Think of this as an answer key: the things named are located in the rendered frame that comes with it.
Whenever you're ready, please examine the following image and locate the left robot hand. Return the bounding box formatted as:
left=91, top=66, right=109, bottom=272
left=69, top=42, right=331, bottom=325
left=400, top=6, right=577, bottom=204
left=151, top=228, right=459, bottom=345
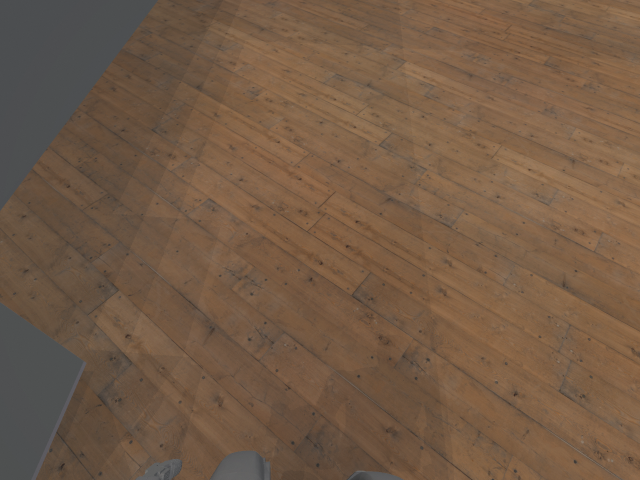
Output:
left=135, top=459, right=182, bottom=480

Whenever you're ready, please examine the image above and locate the left robot thigh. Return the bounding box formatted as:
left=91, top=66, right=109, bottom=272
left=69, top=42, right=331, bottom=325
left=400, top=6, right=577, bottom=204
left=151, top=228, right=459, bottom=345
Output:
left=210, top=451, right=271, bottom=480

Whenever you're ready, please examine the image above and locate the fridge door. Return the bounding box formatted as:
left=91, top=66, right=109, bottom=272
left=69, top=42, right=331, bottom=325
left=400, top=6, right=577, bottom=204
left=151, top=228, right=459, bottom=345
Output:
left=0, top=303, right=84, bottom=480

